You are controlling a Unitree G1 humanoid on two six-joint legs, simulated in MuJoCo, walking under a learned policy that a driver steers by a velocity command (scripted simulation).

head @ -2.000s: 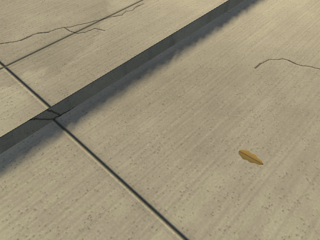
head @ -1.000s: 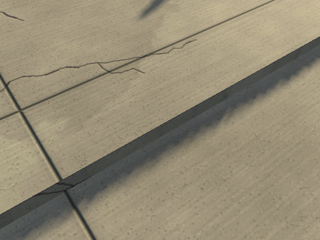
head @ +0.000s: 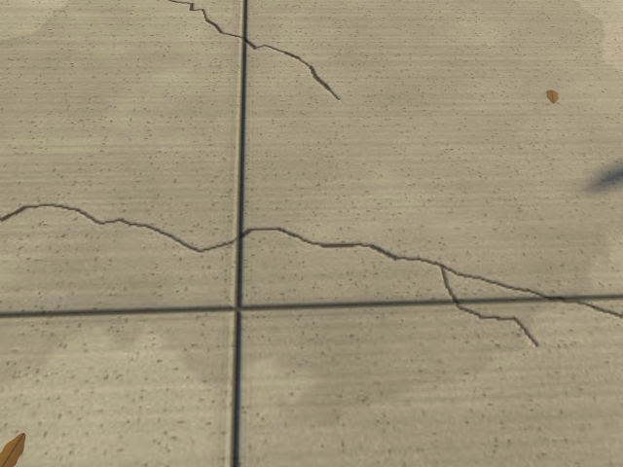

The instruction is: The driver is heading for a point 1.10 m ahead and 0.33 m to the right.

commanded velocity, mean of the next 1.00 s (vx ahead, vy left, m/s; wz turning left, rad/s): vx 0.19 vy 0.00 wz -0.39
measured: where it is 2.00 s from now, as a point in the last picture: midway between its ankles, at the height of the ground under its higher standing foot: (432, 329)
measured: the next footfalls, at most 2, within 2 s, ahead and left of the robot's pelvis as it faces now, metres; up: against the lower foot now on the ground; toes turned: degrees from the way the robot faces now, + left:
right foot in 0.40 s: +0.43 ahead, -0.16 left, +0.10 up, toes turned -15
left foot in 1.28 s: +0.60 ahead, -0.01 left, +0.10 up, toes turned -33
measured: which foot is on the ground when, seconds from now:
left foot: down 0.00-0.42, up 0.44-1.00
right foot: up 0.00-0.38, down 0.40-1.00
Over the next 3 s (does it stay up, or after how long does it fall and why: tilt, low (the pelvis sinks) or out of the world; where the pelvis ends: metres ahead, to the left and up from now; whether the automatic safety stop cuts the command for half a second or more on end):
stays up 1.08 -0.40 0.08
